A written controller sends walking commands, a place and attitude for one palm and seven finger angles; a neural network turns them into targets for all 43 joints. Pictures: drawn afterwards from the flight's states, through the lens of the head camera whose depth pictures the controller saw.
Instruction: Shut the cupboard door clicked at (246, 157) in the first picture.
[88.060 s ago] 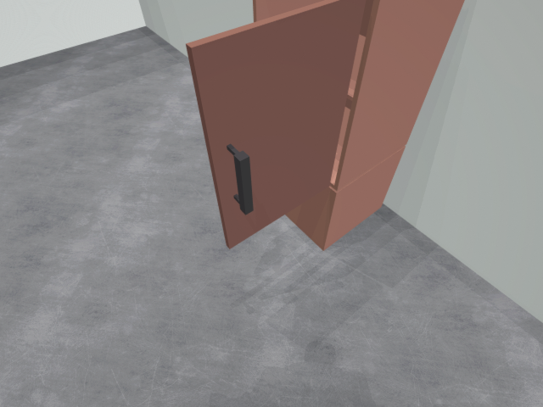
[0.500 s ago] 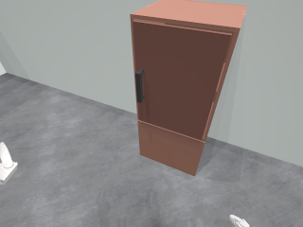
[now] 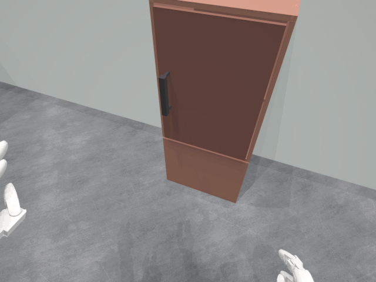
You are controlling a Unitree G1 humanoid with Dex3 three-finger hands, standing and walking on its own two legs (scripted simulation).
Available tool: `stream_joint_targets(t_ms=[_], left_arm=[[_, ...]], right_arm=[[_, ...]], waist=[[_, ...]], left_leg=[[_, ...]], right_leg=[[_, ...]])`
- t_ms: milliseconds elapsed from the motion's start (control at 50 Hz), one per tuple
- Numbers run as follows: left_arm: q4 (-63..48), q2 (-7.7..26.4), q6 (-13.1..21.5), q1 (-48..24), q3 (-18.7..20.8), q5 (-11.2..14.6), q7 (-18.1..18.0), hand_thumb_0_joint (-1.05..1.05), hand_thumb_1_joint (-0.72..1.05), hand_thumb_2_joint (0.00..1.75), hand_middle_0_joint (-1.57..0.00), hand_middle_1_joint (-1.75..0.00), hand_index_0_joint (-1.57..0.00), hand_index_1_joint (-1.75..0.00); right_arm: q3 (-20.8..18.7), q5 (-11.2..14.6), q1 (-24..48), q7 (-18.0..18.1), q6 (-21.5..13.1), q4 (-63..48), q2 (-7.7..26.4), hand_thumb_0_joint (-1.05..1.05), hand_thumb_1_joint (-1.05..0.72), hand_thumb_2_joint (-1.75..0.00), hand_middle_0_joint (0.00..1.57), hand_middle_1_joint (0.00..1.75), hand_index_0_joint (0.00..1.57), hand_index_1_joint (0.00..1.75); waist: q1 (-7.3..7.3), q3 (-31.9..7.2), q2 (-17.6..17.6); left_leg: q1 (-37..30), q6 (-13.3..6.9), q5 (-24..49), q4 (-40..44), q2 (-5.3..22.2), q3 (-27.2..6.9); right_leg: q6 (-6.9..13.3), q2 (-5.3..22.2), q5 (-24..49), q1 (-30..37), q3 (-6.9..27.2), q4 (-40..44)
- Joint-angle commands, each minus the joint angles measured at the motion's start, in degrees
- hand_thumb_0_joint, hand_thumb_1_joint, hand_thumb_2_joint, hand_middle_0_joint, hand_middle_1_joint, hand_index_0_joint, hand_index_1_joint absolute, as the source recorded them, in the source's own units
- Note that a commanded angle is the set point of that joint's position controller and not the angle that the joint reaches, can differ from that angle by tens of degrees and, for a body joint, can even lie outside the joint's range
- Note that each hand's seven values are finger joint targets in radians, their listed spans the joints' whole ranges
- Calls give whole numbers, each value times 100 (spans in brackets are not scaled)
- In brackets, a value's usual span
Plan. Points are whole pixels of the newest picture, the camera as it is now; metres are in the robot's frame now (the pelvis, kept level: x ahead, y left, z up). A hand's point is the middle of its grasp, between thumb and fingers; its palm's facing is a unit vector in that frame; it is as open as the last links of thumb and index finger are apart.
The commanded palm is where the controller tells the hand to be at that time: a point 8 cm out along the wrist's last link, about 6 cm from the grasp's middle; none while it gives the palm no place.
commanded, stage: let the arm hang, fingers relaxed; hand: left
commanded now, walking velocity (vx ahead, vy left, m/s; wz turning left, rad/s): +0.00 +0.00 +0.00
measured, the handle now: (166, 94) +0.80 +0.13 -0.06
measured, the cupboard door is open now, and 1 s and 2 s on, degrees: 0 0 0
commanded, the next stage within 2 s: look to check the result in 1.12 s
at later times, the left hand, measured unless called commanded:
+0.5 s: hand out of the picture -0.08 +0.19 -0.18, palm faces +0.06 -0.98 -0.19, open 7.2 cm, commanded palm none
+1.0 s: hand out of the picture -0.06 +0.16 -0.18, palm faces +0.06 -0.99 -0.13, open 7.4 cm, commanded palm none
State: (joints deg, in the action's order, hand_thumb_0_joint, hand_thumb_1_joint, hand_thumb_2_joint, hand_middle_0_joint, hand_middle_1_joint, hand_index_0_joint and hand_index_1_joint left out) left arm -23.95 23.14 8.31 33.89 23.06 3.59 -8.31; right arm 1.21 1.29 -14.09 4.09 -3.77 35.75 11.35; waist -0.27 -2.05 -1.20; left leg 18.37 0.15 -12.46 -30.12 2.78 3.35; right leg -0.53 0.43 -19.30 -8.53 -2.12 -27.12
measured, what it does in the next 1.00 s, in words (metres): stands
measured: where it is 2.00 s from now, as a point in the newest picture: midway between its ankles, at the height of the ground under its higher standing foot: outside the picture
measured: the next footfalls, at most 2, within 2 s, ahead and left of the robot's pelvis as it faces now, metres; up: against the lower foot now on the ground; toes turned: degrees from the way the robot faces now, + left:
none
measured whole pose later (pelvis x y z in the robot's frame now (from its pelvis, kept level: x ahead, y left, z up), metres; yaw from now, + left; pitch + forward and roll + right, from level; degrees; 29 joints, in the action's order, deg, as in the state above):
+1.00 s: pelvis -0.04 +0.01 +0.00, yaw +1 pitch -2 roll +0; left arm 63.7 6.4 -0.6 20.3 0.5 -1.3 -1.3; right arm -0.3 -0.9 -18.6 1.3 1.4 63.2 7.0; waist -0.4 0.5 0.6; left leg 16.3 -1.2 -7.1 -25.2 0.8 3.2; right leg -1.3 2.2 -16.3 -8.0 -2.6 -26.4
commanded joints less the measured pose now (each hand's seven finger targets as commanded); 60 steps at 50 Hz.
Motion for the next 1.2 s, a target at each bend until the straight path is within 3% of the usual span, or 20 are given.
stream_joint_targets(t_ms=[0, 20, 60, 100, 120, 160, 200, 240, 300, 360, 400, 420, 520, 600, 840, 940, 1040, 1180], left_arm=[[2795, 86, -361, -748, -1791, -456, 640, 0, 90, 90, -20, -30, -20, -30], [3044, -81, -781, -777, -1718, -516, 767, 0, 90, 90, -20, -30, -20, -30], [3309, -203, -915, -924, -1779, -509, 812, 0, 90, 90, -20, -30, -20, -30], [3973, -85, -864, -1189, -1802, -536, 840, 0, 90, 90, -20, -30, -20, -30], [4311, -35, -846, -1298, -1840, -552, 831, 0, 90, 90, -20, -30, -20, -30], [4964, -82, -860, -1484, -1926, -535, 800, 0, 90, 90, -20, -30, -20, -30], [5566, -91, -914, -1677, -2006, -503, 761, 0, 90, 90, -20, -30, -20, -30], [6089, -144, -944, -1684, -2049, -487, 746, 0, 90, 90, -20, -30, -20, -30], [6843, -371, -949, -1288, -2027, -474, 728, 0, 90, 90, -20, -30, -20, -30], [7402, -428, -940, -1057, -2027, -458, 743, 0, 90, 90, -20, -30, -20, -30], [7669, -495, -925, -1012, -2045, -459, 750, 0, 90, 90, -20, -30, -20, -30], [7787, -495, -916, -1001, -2054, -462, 751, 0, 90, 90, -20, -30, -20, -30], [8270, -631, -878, -920, -2107, -469, 733, 0, 90, 90, -20, -30, -20, -30], [8532, -762, -887, -869, -2141, -464, 699, 0, 90, 90, -20, -30, -20, -30], [8785, -989, -881, -667, -2137, -475, 642, 0, 90, 90, -20, -30, -20, -30], [8787, -1036, -863, -693, -2114, -473, 636, 0, 90, 90, -20, -30, -20, -30], [8780, -1075, -853, -761, -2109, -468, 633, 0, 90, 90, -20, -30, -20, -30], [8789, -1097, -856, -816, -2107, -461, 636, 0, 90, 90, -20, -30, -20, -30]], right_arm=[[-510, -51, 1060, -400, -676, 70, 1754, 0, -90, -90, 20, 30, 20, 30], [-609, -140, 604, -428, -395, 332, 1545, 0, -90, -90, 20, 30, 20, 30], [-478, -192, 441, -405, -142, 326, 1362, 0, -90, -90, 20, 30, 20, 30], [-351, -228, 515, -419, 54, 394, 1287, 0, -90, -90, 20, 30, 20, 30], [-324, -254, 469, -422, 120, 428, 1231, 0, -90, -90, 20, 30, 20, 30], [-266, -294, 357, -426, 275, 540, 1022, 0, -90, -90, 20, 30, 20, 30], [-246, -317, 269, -424, 394, 749, 973, 0, -90, -90, 20, 30, 20, 30], [-226, -309, 164, -421, 422, 968, 936, 0, -90, -90, 20, 30, 20, 30], [-223, -310, 177, -355, 420, 1250, 859, 0, -90, -90, 20, 30, 20, 30], [-246, -280, 45, -307, 438, 1486, 794, 0, -90, -90, 20, 30, 20, 30], [-275, -270, -109, -282, 451, 1646, 747, 0, -90, -90, 20, 30, 20, 30], [-288, -250, -191, -268, 455, 1696, 770, 0, -90, -90, 20, 30, 20, 30], [-311, -220, -514, -245, 469, 2056, 645, 0, -90, -90, 20, 30, 20, 30], [-302, -229, -672, -243, 503, 2305, 484, 0, -90, -90, 20, 30, 20, 30], [-275, -229, -711, -227, 456, 2577, 208, 0, -90, -90, 20, 30, 20, 30], [-281, -233, -746, -221, 445, 2601, 127, 0, -90, -90, 20, 30, 20, 30], [-278, -235, -764, -208, 423, 2611, 102, 0, -90, -90, 20, 30, 20, 30], [-277, -233, -793, -200, 441, 2607, 111, 0, -90, -90, 20, 30, 20, 30]], waist=[[-106, 134, -127], [-66, -259, -83], [-1, -133, -123], [34, 125, 504], [7, 132, 963], [-61, 252, 1477], [-123, 403, 1158], [-141, 421, 197], [43, 447, -914], [106, 270, -1228], [83, 297, -1064], [80, 339, -673], [7, 523, 105], [-57, 792, 403], [16, 942, 3], [15, 914, 66], [8, 874, -123], [-14, 908, 26]], left_leg=[[-168, -160, 2195, -429, 366, -452], [-448, -124, 1992, -290, 402, -347], [-165, -207, 1230, -181, 461, -472], [127, -255, 654, -7, 386, -681], [-3, -229, 619, -52, 329, -697], [-248, -162, 491, -308, 77, -534], [-503, -117, 435, -336, 20, -467], [-471, -139, 460, 35, 137, -606], [42, -202, -197, 713, 249, -859], [53, -214, -567, 975, 287, -938], [30, -191, -853, 1093, 285, -958], [-84, -206, -749, 1090, 321, -984], [-394, -189, -602, 1032, 289, -822], [-535, -171, -633, 994, 256, -736], [-334, -188, -680, 1281, 263, -744], [-356, -164, -478, 1195, 211, -654], [-429, -155, -329, 1188, 207, -660], [-478, -147, -322, 1143, 202, -652]], right_leg=[[177, 709, 2508, -793, 49, -380], [226, 642, 2013, -789, 370, -162], [212, 521, 1006, -889, 202, -224], [253, 436, 386, -837, 274, -29], [315, 505, 283, -910, 396, 106], [458, 798, 205, -1242, 643, 428], [539, 862, -132, -1532, 672, 550], [420, 665, -400, -1365, 522, 413], [302, 393, -125, -646, 401, 303], [314, 353, 67, -261, 318, 379], [329, 342, 18, -245, 306, 487], [327, 331, 34, -295, 286, 557], [320, 427, -143, -614, 337, 859], [300, 465, -547, -1031, 356, 976], [236, 404, -141, -876, 293, 777], [240, 435, -80, -820, 285, 831], [244, 430, 109, -755, 282, 813], [248, 426, 41, -772, 289, 874]])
